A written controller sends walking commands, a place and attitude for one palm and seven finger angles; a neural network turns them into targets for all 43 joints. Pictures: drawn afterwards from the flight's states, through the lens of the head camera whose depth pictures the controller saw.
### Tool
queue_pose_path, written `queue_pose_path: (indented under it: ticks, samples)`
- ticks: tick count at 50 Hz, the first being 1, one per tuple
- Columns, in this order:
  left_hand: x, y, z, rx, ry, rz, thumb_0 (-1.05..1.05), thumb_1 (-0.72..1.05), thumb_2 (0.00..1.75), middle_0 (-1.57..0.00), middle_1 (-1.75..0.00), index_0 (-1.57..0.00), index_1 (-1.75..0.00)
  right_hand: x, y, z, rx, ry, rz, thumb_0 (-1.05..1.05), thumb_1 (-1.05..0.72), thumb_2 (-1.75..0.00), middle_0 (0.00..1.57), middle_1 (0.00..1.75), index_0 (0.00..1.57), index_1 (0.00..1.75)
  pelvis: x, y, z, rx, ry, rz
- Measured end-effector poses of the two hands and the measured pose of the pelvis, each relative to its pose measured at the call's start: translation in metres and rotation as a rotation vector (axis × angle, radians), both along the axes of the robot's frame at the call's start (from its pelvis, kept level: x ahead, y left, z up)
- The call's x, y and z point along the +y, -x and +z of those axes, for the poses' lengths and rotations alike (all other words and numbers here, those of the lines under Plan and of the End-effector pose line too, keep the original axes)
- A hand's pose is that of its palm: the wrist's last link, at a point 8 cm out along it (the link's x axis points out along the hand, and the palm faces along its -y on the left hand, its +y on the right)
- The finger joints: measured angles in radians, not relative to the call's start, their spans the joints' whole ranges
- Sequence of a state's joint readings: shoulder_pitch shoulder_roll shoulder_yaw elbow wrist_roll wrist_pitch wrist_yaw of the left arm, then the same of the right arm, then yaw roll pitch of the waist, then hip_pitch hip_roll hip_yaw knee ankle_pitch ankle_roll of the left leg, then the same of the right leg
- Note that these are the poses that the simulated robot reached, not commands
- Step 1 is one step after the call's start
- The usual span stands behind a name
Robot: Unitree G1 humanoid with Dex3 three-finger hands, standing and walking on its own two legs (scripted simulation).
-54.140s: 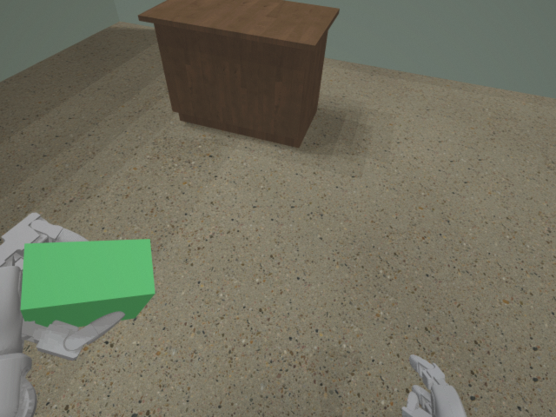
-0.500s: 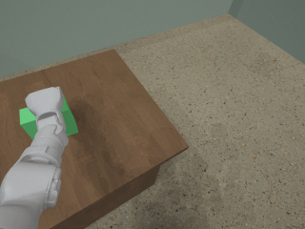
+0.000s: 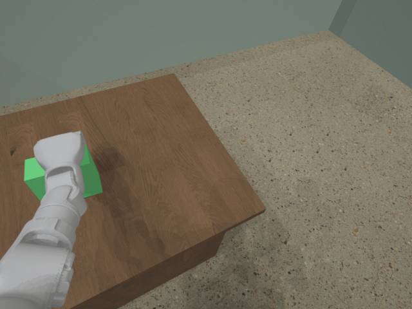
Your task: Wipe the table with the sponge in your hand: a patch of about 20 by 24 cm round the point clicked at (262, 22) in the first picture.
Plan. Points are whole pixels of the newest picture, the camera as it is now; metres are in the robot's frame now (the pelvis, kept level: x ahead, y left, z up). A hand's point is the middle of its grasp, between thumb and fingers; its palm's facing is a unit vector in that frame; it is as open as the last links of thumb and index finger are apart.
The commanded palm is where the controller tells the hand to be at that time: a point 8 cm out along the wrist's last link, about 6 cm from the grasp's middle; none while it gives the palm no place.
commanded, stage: wipe back along the first lane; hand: left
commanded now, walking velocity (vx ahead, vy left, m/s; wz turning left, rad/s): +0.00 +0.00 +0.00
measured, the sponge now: (69, 181) +0.38 +0.33 -0.05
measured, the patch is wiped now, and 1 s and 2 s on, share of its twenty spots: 1.00 1.00 1.00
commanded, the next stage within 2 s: none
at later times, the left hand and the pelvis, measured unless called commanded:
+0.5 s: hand (72, 183) +0.36 +0.30 -0.01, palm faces -0.07 -0.02 -1.00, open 10.3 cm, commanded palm +0.32 +0.27 +0.01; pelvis +0.00 -0.02 +0.00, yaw +0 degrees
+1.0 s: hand (73, 205) +0.31 +0.28 -0.01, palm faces -0.02 -0.03 -1.00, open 10.3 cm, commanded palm +0.26 +0.25 +0.01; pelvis +0.01 -0.01 +0.01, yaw +0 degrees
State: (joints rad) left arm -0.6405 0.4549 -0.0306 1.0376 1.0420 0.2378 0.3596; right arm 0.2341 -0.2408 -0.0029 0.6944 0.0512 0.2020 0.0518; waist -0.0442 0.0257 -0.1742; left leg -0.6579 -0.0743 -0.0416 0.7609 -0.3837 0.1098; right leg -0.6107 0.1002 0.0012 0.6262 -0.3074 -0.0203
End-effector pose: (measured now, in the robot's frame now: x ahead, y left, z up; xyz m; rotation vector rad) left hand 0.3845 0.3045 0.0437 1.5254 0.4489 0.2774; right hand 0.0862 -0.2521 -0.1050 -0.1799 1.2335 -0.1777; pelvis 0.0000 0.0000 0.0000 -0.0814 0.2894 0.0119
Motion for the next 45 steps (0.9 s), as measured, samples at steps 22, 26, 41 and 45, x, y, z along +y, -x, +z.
queue_pose_path:
  ticks: [22,26,41,45]
  samples:
    - [-0.015,0.035,-0.003,-0.029,-0.022,0.019,-0.01,-0.47,1.04,-0.65,-1.42,-0.65,-1.45,-0.014,-0.007,-0.003,-0.032,-0.029,-0.014,0.01,-0.90,-0.90,0.20,0.30,0.20,0.30,-0.014,-0.001,0.002,-0.020,-0.015,-0.010]
    - [-0.017,0.041,-0.003,-0.028,-0.019,0.012,-0.01,-0.47,1.04,-0.65,-1.43,-0.65,-1.45,-0.013,-0.022,0.002,-0.077,-0.027,0.001,0.01,-0.90,-0.90,0.20,0.30,0.20,0.30,-0.015,-0.001,0.002,-0.029,-0.017,-0.009]
    - [-0.025,0.067,-0.003,-0.056,-0.011,0.007,-0.01,-0.46,1.04,-0.64,-1.43,-0.64,-1.46,-0.002,-0.056,0.012,-0.171,-0.043,0.037,0.01,-0.90,-0.90,0.20,0.30,0.20,0.30,-0.011,-0.006,0.005,-0.056,-0.018,-0.008]
    - [-0.028,0.077,-0.003,-0.067,-0.008,0.007,0.00,-0.46,1.04,-0.63,-1.44,-0.63,-1.46,0.003,-0.061,0.014,-0.192,-0.056,0.041,0.01,-0.90,-0.90,0.20,0.30,0.20,0.30,-0.008,-0.007,0.005,-0.069,-0.017,-0.008]
